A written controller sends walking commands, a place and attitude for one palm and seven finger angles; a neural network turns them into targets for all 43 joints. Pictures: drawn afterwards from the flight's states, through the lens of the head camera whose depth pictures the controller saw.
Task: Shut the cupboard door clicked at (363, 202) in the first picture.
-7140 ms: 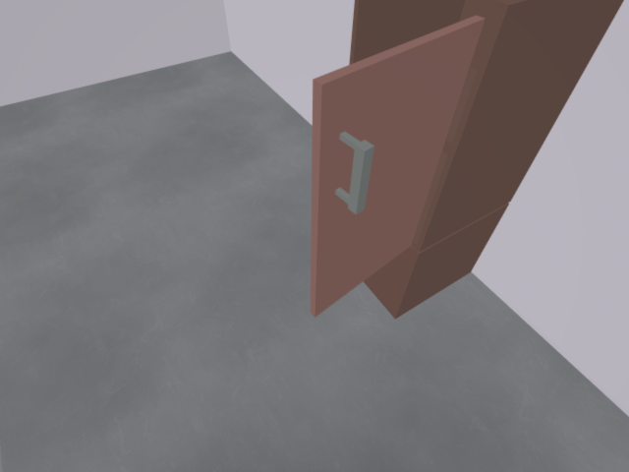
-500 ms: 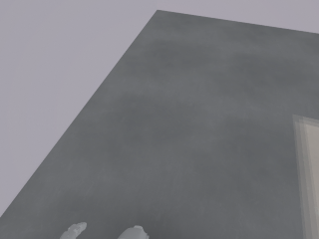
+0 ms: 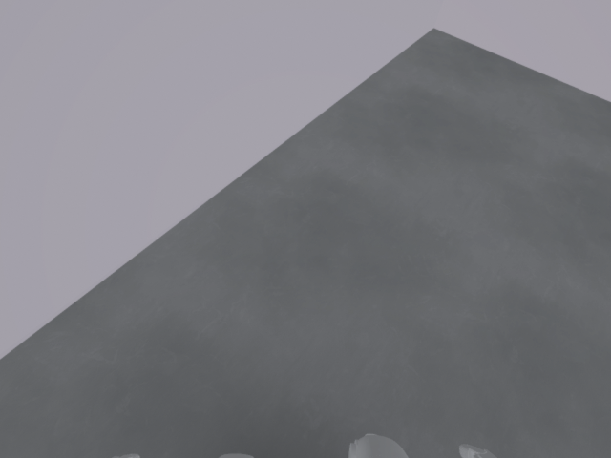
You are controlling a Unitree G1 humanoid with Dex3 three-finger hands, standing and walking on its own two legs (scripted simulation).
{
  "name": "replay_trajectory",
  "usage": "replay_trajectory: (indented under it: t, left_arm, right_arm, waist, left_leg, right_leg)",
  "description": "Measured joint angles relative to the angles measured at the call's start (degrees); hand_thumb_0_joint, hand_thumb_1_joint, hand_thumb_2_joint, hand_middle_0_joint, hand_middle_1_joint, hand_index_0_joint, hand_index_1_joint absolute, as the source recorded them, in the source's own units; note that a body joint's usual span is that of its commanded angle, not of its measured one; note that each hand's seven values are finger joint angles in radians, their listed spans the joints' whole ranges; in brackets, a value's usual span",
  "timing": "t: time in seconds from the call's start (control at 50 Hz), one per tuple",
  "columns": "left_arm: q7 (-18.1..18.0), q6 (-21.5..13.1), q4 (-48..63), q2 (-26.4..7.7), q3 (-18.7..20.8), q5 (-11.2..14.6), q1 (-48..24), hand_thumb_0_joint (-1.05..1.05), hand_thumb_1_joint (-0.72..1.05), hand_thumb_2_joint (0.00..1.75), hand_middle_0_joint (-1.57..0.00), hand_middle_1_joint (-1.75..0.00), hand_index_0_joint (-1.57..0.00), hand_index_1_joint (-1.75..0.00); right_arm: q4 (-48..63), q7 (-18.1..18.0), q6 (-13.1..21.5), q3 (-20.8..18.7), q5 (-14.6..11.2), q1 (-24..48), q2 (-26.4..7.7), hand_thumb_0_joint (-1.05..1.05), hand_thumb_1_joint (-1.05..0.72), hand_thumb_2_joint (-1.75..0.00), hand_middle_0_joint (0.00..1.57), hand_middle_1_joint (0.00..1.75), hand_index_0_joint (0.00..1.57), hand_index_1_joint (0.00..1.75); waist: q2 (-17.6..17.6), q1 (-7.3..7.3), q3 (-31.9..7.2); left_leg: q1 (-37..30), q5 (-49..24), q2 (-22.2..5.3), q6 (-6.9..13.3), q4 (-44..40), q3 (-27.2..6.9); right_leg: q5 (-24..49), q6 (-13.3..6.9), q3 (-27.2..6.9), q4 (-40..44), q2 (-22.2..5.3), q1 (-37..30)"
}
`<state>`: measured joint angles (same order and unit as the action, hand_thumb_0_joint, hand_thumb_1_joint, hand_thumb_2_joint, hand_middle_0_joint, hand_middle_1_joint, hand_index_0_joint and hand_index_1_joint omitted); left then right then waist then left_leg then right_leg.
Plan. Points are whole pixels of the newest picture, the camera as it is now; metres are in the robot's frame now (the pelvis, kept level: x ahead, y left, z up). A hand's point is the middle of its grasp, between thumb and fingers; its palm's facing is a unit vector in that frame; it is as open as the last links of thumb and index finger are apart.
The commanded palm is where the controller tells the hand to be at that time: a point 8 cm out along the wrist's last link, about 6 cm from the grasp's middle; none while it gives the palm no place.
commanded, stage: walk to a spot facing it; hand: left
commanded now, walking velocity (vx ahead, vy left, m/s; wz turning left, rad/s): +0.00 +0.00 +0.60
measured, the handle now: out of the picture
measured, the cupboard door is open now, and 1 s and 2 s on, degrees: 98 98 98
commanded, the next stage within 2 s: none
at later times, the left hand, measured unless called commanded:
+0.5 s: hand out of the picture +0.03 +0.15 -0.15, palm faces +0.32 -0.91 -0.25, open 7.3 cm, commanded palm none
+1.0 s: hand out of the picture +0.01 +0.22 -0.16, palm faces +0.56 -0.80 -0.22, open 7.4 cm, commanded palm none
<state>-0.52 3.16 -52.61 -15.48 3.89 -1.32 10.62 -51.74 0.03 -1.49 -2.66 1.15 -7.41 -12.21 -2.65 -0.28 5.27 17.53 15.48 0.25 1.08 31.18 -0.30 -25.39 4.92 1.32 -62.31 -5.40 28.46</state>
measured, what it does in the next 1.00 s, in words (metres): steps on the spot, turning left: right foot, then left foot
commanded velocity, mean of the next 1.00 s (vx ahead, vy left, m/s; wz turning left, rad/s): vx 0.00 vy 0.00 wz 0.60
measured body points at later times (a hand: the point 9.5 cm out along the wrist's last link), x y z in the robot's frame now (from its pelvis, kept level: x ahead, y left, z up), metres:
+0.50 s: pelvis +0.03 -0.05 +0.01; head +0.08 -0.04 +0.45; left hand +0.01 +0.20 -0.13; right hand +0.17 -0.28 -0.14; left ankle -0.04 +0.09 -0.67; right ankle +0.03 -0.15 -0.73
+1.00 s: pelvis +0.03 -0.01 +0.01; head +0.06 +0.04 +0.45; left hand -0.02 +0.27 -0.14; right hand +0.22 -0.18 -0.13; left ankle -0.02 +0.06 -0.73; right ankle +0.12 -0.16 -0.67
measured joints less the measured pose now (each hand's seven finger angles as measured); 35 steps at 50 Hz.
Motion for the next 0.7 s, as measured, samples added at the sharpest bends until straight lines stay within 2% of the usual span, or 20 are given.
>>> replay_trajectory:
  t: [0.12, 0.18, 0.2, 0.24, 0.3, 0.36, 0.42, 0.48, 0.58, 0.62, 0.64, 0.66, 0.7]
  left_arm:
    - [0.1, -0.96, 2.33, 1.28, -0.49, 0.29, -2.48, 0.01, 0.91, 0.9, -0.19, -0.29, -0.2, -0.3]
    - [0.14, -2.19, 3.43, 1.93, -0.88, 0.42, -2.54, 0.01, 0.91, 0.9, -0.19, -0.29, -0.2, -0.3]
    - [-0.03, -2.85, 3.5, 2.45, -0.97, 0.16, -2.52, 0.01, 0.91, 0.9, -0.2, -0.29, -0.2, -0.3]
    - [-0.29, -3.41, 3.47, 3.58, -1.7, -0.09, -2.32, 0.01, 0.9, 0.9, -0.2, -0.29, -0.2, -0.3]
    - [-0.63, -3.36, 3.03, 4.87, -2.2, 0.02, -0.97, 0.01, 0.9, 0.9, -0.2, -0.29, -0.2, -0.3]
    - [-0.73, -3.11, 2.26, 5.47, -2.4, 0.14, 0.46, 0.01, 0.9, 0.9, -0.2, -0.29, -0.2, -0.3]
    - [-0.81, -3.27, 1.79, 5.77, -2.38, 0.08, 1.44, 0.01, 0.9, 0.9, -0.2, -0.3, -0.2, -0.3]
    - [-0.84, -3.55, 1.58, 5.26, -2.01, -0.09, 2.21, 0.01, 0.91, 0.9, -0.2, -0.3, -0.2, -0.3]
    - [-0.54, -3.33, 0.82, 3.46, -1.33, -0.47, 3.74, 0.01, 0.91, 0.9, -0.2, -0.3, -0.2, -0.3]
    - [-0.33, -2.96, 0.33, 2.43, -0.91, -0.28, 4.69, 0.01, 0.91, 0.9, -0.2, -0.3, -0.2, -0.3]
    - [-0.18, -2.6, 0.09, 1.83, -0.67, -0.05, 5.22, 0.01, 0.91, 0.9, -0.2, -0.3, -0.2, -0.3]
    - [-0.12, -1.89, -0.45, 1.08, -0.35, 0.18, 5.03, 0.01, 0.91, 0.9, -0.2, -0.3, -0.2, -0.3]
    - [-0.43, -0.07, -1.21, 0.02, -0.01, 0.1, 4.06, 0.01, 0.91, 0.9, -0.2, -0.3, -0.2, -0.3]
  right_arm:
    - [-0.77, 0.17, -0.67, -0.26, 0.27, -2.02, 0.09, 0.0, -0.9, -0.9, 0.2, 0.3, 0.21, 0.3]
    - [-1.04, 0.2, -1.19, -0.83, -0.02, -3.09, -0.22, 0.0, -0.9, -0.9, 0.2, 0.3, 0.21, 0.3]
    - [-1.3, 0.24, -1.32, -1.2, -0.3, -3.2, -0.61, 0.0, -0.9, -0.9, 0.2, 0.3, 0.21, 0.3]
    - [-1.98, 0.32, -1.89, -1.89, -0.39, -3.03, -1.52, 0.0, -0.9, -0.9, 0.2, 0.3, 0.21, 0.3]
    - [-2.79, 0.86, -2.65, -2.52, -0.15, -2.77, -2.41, 0.0, -0.9, -0.9, 0.2, 0.3, 0.21, 0.3]
    - [-3.07, 1.3, -2.94, -2.61, -0.17, -2.62, -2.58, 0.0, -0.9, -0.9, 0.2, 0.3, 0.2, 0.3]
    - [-3.36, 1.45, -3.18, -2.48, -0.28, -2.35, -2.41, 0.0, -0.91, -0.9, 0.2, 0.3, 0.2, 0.3]
    - [-3.73, 1.48, -3.35, -2.16, -0.35, -1.6, -2.22, 0.0, -0.91, -0.9, 0.2, 0.3, 0.2, 0.3]
    - [-3.03, 1.6, -2.82, -1.47, -0.62, 0.86, -1.61, 0.0, -0.91, -0.9, 0.2, 0.3, 0.2, 0.3]
    - [-2.05, 1.72, -2.11, -1.18, -0.61, 1.59, -1.4, 0.0, -0.91, -0.9, 0.2, 0.3, 0.2, 0.3]
    - [-1.5, 1.75, -1.55, -1.12, -0.51, 1.83, -1.32, 0.0, -0.91, -0.9, 0.2, 0.3, 0.2, 0.3]
    - [-1.09, 1.62, -0.99, -1.12, -0.39, 2.2, -0.86, 0.0, -0.91, -0.9, 0.2, 0.3, 0.2, 0.3]
    - [-0.41, 1.22, -0.14, -0.62, -0.36, 2.26, -0.15, 0.0, -0.91, -0.9, 0.2, 0.3, 0.2, 0.3]
  waist:
    - [2.46, 1.11, -0.31]
    - [3.37, 1.5, -0.73]
    - [4.11, 1.44, -0.68]
    - [5.13, 1.73, -0.15]
    - [4.94, 1.92, -0.02]
    - [4.03, 2.45, -0.2]
    - [2.93, 2.4, 0.06]
    - [2.03, 1.59, 0.6]
    - [0.4, -0.15, 1.49]
    - [-0.28, -0.39, 1.29]
    - [-0.68, -0.35, 0.93]
    - [-1.58, -0.28, 0.93]
    - [-2.16, -0.46, 0.9]
  left_leg:
    - [-0.27, -0.66, 0.35, -1.46, -0.93, -4.16]
    - [1.14, 0.85, 1.11, -2.8, 2.03, -6.2]
    - [2.24, 2.58, 1.12, -2.72, 4.81, -6.65]
    - [5.94, 10.68, 1.87, -2.87, 16.5, -5.9]
    - [10.64, 10.44, 1.68, -3.65, 32.52, -2.89]
    - [12.06, 7.12, -0.08, -4.69, 37.13, -1.01]
    - [10.99, 6.94, -1.55, -5.42, 33.52, 0.04]
    - [8.77, 8.58, -2.39, -5.58, 26.68, 1.31]
    - [3.74, 9.5, -2.13, -4.36, 13.4, 4.62]
    - [0.59, 5.12, -1.44, -3.51, 6.14, 5.89]
    - [-0.37, 3.15, -0.94, -1.41, 3.72, 6.01]
    - [0.44, 3.4, -0.18, 0.36, 4.9, 5.84]
    - [1.03, 4.23, 0.26, 1.97, 6.06, 5.04]
  right_leg:
    - [1.03, -0.09, -0.53, 14.5, 2.32, -3.59]
    - [7.07, -0.59, 0.43, 27.1, 3.56, -9.21]
    - [8.5, -2.92, 1.14, 28.44, 3.89, -9.93]
    - [7.69, -5.51, 2.85, 27.32, 3.26, -10.43]
    - [7.6, -6.09, 4.76, 29.6, 1.69, -12.76]
    - [8.63, -6.0, 6.88, 32.63, 0.57, -14.8]
    - [8.85, -5.96, 9.29, 34.2, -0.45, -16.23]
    - [8.19, -5.64, 11.73, 33.98, -1.47, -16.97]
    - [5.58, -4.25, 15.03, 30.14, -3.59, -16.68]
    - [3.62, -3.22, 16.09, 26.73, -4.78, -15.8]
    - [2.34, -2.66, 16.14, 23.72, -5.6, -14.56]
    - [-1.71, -1.76, 14.03, 18.78, -5.92, -12.47]
    - [-6.76, -1.04, 8.29, 8.03, -3.93, -7.73]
